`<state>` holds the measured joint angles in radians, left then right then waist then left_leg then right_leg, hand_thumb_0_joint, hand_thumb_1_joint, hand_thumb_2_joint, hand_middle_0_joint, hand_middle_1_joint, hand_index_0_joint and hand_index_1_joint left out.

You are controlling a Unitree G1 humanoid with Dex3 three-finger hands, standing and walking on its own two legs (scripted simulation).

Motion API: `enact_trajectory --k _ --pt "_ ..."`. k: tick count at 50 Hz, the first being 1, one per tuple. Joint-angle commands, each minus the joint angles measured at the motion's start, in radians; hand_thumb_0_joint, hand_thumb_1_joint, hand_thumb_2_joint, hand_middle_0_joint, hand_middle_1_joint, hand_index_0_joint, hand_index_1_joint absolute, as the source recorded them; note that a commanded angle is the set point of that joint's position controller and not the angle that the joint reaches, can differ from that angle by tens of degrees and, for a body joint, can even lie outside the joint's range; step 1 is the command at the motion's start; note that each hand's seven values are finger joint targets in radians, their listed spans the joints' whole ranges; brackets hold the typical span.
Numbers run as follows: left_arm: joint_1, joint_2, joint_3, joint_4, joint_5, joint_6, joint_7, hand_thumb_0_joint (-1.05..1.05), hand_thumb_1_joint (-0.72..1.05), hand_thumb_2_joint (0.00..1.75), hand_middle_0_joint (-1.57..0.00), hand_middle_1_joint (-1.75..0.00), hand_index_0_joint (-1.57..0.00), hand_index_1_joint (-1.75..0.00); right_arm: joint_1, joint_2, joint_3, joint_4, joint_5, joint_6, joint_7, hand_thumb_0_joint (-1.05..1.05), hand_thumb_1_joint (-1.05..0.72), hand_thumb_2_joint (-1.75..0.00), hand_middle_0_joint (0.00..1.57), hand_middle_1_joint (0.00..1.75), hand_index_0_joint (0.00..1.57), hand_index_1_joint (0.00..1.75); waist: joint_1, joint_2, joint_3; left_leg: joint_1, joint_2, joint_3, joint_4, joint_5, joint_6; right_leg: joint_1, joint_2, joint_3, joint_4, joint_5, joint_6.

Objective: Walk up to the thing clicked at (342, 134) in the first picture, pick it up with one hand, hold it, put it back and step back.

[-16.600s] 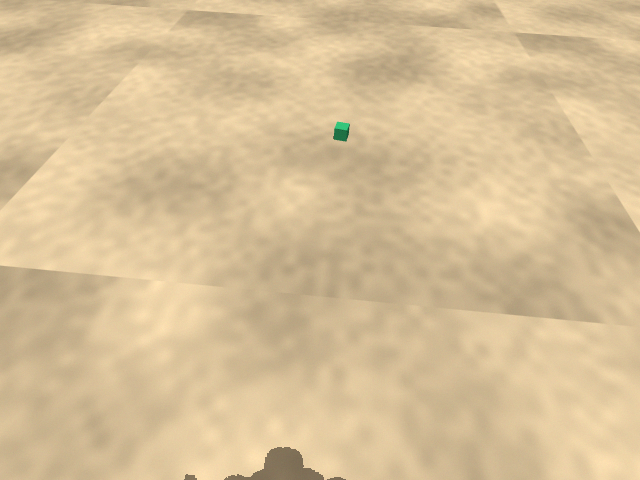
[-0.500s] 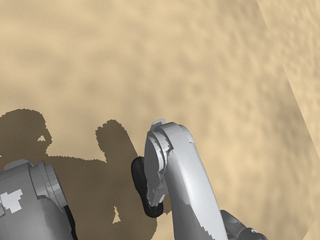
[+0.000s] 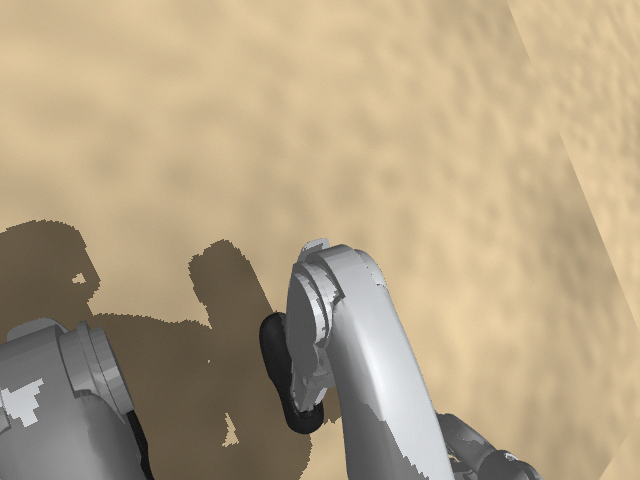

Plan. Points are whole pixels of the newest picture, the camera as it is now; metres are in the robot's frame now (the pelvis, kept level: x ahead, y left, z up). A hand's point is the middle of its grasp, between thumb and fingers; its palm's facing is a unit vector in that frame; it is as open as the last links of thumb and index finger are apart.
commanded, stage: close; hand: left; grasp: from above
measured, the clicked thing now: out of the picture +0.44 +0.31 -0.26
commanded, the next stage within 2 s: settle in 0.22 s
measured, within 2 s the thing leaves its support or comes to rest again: leaves its support in 0.68 s
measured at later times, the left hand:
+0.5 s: hand out of the picture +0.43 +0.31 -0.23, palm faces -0.45 -0.10 -0.89, open 10.8 cm
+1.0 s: hand out of the picture +0.43 +0.32 -0.15, palm faces -0.45 -0.06 -0.89, open 10.2 cm
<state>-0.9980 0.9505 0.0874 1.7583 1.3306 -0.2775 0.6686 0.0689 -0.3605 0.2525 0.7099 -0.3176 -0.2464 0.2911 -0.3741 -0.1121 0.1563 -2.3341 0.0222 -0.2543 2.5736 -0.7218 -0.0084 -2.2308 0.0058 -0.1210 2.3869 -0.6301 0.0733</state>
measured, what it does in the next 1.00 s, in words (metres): stands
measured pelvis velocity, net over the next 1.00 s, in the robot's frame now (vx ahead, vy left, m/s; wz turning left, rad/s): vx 0.00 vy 0.00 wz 0.07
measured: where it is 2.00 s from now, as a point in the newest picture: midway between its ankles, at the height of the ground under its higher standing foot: (222, 436)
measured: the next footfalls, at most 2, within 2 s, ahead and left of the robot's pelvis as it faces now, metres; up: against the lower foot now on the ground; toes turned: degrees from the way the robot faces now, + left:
none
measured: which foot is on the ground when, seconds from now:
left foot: down 0.00-1.00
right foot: down 0.00-1.00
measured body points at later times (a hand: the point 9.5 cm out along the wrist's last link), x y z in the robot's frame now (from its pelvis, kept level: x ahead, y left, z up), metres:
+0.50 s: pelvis +0.00 +0.00 +0.00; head +0.26 +0.12 +0.35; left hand +0.45 +0.31 -0.18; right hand +0.06 -0.26 -0.06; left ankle +0.06 +0.13 -0.26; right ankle +0.12 -0.13 -0.26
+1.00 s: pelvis +0.00 +0.00 +0.02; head +0.23 +0.09 +0.40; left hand +0.45 +0.32 -0.10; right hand +0.10 -0.27 -0.08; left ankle +0.06 +0.13 -0.26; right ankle +0.12 -0.13 -0.26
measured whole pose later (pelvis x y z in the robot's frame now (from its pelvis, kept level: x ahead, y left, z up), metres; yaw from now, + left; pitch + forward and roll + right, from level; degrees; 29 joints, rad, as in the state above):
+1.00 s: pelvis +0.00 +0.00 +0.02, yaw +4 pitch +32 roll -10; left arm -0.90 0.74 0.06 1.41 1.26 -0.20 0.40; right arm 0.12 -0.32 0.08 0.72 -0.17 -0.14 0.28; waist -0.26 0.01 -0.03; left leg -2.34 0.01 -0.18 2.46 -0.70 -0.01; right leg -2.26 -0.03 -0.07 2.34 -0.65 0.05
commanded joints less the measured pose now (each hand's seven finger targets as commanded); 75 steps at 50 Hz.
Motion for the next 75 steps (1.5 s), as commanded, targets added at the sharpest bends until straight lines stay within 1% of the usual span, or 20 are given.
enact_trajectory --k 1,13,17,24,27,30,32,35,37,39,40,45,46,48,54,63,64,69,71,75 --pt "-0.21 0.192 0.0 -0.079 -0.017 0.008 0.02 0.0 0.27 0.71 -0.71 -0.57 -0.69 -0.59 0.154 -0.312 -0.091 0.003 0.006 -0.006 -0.019 0.0 -0.89 -0.9 0.2 0.3 0.2 0.3 -0.043 0.426 -0.584 0.432 0.004 0.118 -0.288 0.137 0.014 0.319 0.048 -0.135 -0.209 0.158 -0.083" --pt "-0.189 0.178 -0.01 -0.056 -0.019 0.001 0.014 0.0 0.36 0.74 -0.78 -0.57 -0.76 -0.59 0.164 -0.305 -0.074 -0.01 0.004 0.001 -0.014 0.0 -0.89 -0.9 0.2 0.3 0.2 0.3 -0.05 0.416 -0.572 0.423 0.002 0.118 -0.278 0.159 0.017 0.326 0.049 -0.139 -0.203 0.183 -0.08" --pt "-0.209 0.216 0.014 -0.087 -0.02 0.003 0.019 0.0 0.3 0.76 -0.77 -0.63 -0.76 -0.64 0.18 -0.318 -0.086 -0.003 0.003 0.004 -0.025 0.0 -0.91 -0.9 0.2 0.3 0.2 0.3 -0.04 0.43 -0.597 0.432 0.002 0.116 -0.296 0.148 0.016 0.333 0.052 -0.137 -0.218 0.165 -0.083" --pt "-0.228 0.212 0.032 -0.116 -0.019 0.019 0.013 0.0 0.28 0.81 -0.75 -0.69 -0.74 -0.7 0.202 -0.32 -0.104 -0.013 0.007 0.002 -0.017 0.0 -0.91 -0.9 0.2 0.3 0.2 0.3 -0.045 0.456 -0.619 0.45 0.002 0.121 -0.288 0.168 0.015 0.333 0.048 -0.133 -0.199 0.195 -0.083" --pt "-0.248 0.252 0.076 -0.216 -0.024 0.022 0.008 0.0 0.25 0.8 -0.72 -0.69 -0.71 -0.7 0.202 -0.315 -0.119 0.001 0.015 -0.001 -0.013 0.0 -0.91 -0.9 0.2 0.3 0.2 0.3 -0.018 0.52 -0.688 0.496 0.002 0.12 -0.294 0.201 0.008 0.333 0.043 -0.132 -0.191 0.209 -0.09" --pt "-0.232 0.229 0.083 -0.272 -0.022 0.029 -0.013 0.0 0.24 0.77 -0.7 -0.69 -0.7 -0.69 0.215 -0.308 -0.147 -0.006 0.032 -0.003 -0.008 0.0 -0.91 -0.9 0.2 0.3 0.2 0.3 -0.005 0.54 -0.706 0.504 -0.003 0.138 -0.284 0.218 0.007 0.322 0.038 -0.119 -0.182 0.227 -0.091" --pt "-0.204 0.243 0.121 -0.36 -0.03 0.036 -0.025 0.0 0.24 0.77 -0.7 -0.68 -0.7 -0.68 0.232 -0.301 -0.174 0.006 0.04 0.004 -0.002 0.0 -0.91 -0.9 0.2 0.3 0.2 0.3 0.031 0.588 -0.786 0.545 -0.005 0.149 -0.293 0.26 0.003 0.337 0.039 -0.114 -0.184 0.25 -0.096" --pt "-0.169 0.127 0.064 -0.372 -0.057 0.051 -0.063 0.0 0.28 0.74 -0.72 -0.67 -0.72 -0.67 0.208 -0.275 -0.197 -0.003 0.064 0.013 0.009 0.0 -0.91 -0.9 0.2 0.3 0.2 0.3 0.036 0.578 -0.777 0.53 -0.008 0.151 -0.317 0.242 0.001 0.297 0.035 -0.113 -0.187 0.235 -0.103" --pt "-0.184 0.159 0.093 -0.465 -0.06 0.06 -0.084 0.0 0.29 0.72 -0.71 -0.68 -0.73 -0.67 0.238 -0.285 -0.229 0.006 0.085 0.032 0.002 0.0 -0.9 -0.9 0.2 0.3 0.2 0.3 0.068 0.605 -0.848 0.553 -0.014 0.153 -0.337 0.277 0.002 0.295 0.03 -0.106 -0.192 0.255 -0.103" --pt "-0.183 0.062 0.033 -0.471 -0.066 0.07 -0.12 0.0 0.33 0.71 -0.74 -0.67 -0.76 -0.66 0.237 -0.264 -0.241 0.011 0.1 0.044 0.006 0.0 -0.9 -0.9 0.2 0.3 0.2 0.3 0.07 0.601 -0.837 0.562 -0.015 0.16 -0.351 0.267 0.002 0.263 0.026 -0.097 -0.198 0.24 -0.107" --pt "-0.178 0.081 0.053 -0.462 -0.07 0.078 -0.129 0.0 0.37 0.73 -0.77 -0.68 -0.79 -0.66 0.244 -0.264 -0.25 0.013 0.108 0.053 0.005 0.0 -0.9 -0.9 0.2 0.3 0.2 0.3 0.072 0.564 -0.847 0.547 -0.014 0.164 -0.345 0.262 0.008 0.279 0.027 -0.092 -0.209 0.246 -0.105" --pt "-0.224 0.002 -0.011 -0.492 -0.084 0.084 -0.214 0.0 0.46 0.74 -0.85 -0.67 -0.87 -0.66 0.27 -0.233 -0.259 0.023 0.145 0.096 -0.013 0.0 -0.91 -0.9 0.2 0.3 0.2 0.3 0.07 0.468 -0.813 0.488 -0.029 0.175 -0.373 0.203 0.025 0.263 0.019 -0.07 -0.251 0.19 -0.107" --pt "-0.213 0.032 0.014 -0.502 -0.086 0.079 -0.227 0.0 0.48 0.75 -0.87 -0.68 -0.88 -0.67 0.258 -0.241 -0.269 -0.004 0.147 0.098 -0.017 0.0 -0.91 -0.9 0.2 0.3 0.2 0.3 0.074 0.461 -0.829 0.501 -0.03 0.179 -0.374 0.212 0.027 0.285 0.016 -0.065 -0.259 0.197 -0.105" --pt "-0.23 -0.004 -0.016 -0.506 -0.086 0.073 -0.252 0.0 0.48 0.77 -0.89 -0.67 -0.89 -0.67 0.272 -0.226 -0.267 0.017 0.156 0.117 -0.03 0.0 -0.91 -0.9 0.2 0.3 0.2 0.3 0.082 0.43 -0.82 0.471 -0.036 0.186 -0.381 0.185 0.029 0.284 0.015 -0.058 -0.272 0.166 -0.11" --pt "-0.242 0.042 0.005 -0.505 -0.086 0.039 -0.289 0.0 0.51 0.77 -0.93 -0.65 -0.93 -0.65 0.271 -0.204 -0.272 -0.009 0.169 0.149 -0.072 0.0 -0.91 -0.9 0.2 0.3 0.2 0.3 0.093 0.351 -0.816 0.436 -0.044 0.209 -0.388 0.151 0.036 0.346 0.016 -0.022 -0.324 0.1 -0.109" --pt "-0.274 0.044 -0.001 -0.539 -0.073 0.024 -0.307 0.0 0.6 0.75 -1.03 -0.67 -1.03 -0.67 0.288 -0.185 -0.281 -0.011 0.181 0.183 -0.121 0.0 -0.94 -0.92 0.2 0.3 0.2 0.3 0.111 0.373 -0.873 0.488 -0.043 0.222 -0.422 0.176 0.036 0.363 0.01 -0.011 -0.347 0.128 -0.111" --pt "-0.283 0.052 0.006 -0.576 -0.074 0.025 -0.308 0.0 0.52 0.79 -0.95 -0.59 -0.95 -0.59 0.29 -0.187 -0.283 -0.012 0.184 0.186 -0.125 0.0 -0.89 -0.89 0.2 0.3 0.2 0.3 0.126 0.398 -0.899 0.511 -0.044 0.223 -0.44 0.186 0.034 0.359 0.006 -0.017 -0.345 0.141 -0.111" --pt "-0.236 0.0 -0.014 -0.595 -0.107 0.054 -0.346 0.0 0.6 0.78 -1.0 -0.63 -1.0 -0.63 0.3 -0.182 -0.307 -0.016 0.202 0.196 -0.138 0.0 -0.91 -0.9 0.2 0.3 0.2 0.3 0.142 0.441 -0.924 0.599 -0.04 0.213 -0.506 0.169 0.026 0.337 -0.003 -0.02 -0.351 0.138 -0.115" --pt "-0.223 0.046 0.01 -0.645 -0.122 0.065 -0.365 0.0 0.62 0.8 -1.01 -0.64 -1.01 -0.64 0.308 -0.183 -0.315 -0.02 0.216 0.206 -0.144 0.0 -0.92 -0.91 0.2 0.3 0.2 0.3 0.163 0.429 -0.961 0.604 -0.043 0.218 -0.521 0.178 0.032 0.374 -0.004 -0.01 -0.369 0.146 -0.115" --pt "-0.185 0.025 0.001 -0.74 -0.143 0.069 -0.423 0.0 0.62 0.82 -1.02 -0.64 -1.02 -0.65 0.303 -0.177 -0.335 -0.034 0.233 0.225 -0.162 0.0 -0.92 -0.91 0.2 0.3 0.2 0.3 0.174 0.402 -0.942 0.607 -0.043 0.218 -0.556 0.15 0.035 0.384 -0.007 0.0 -0.411 0.116 -0.117"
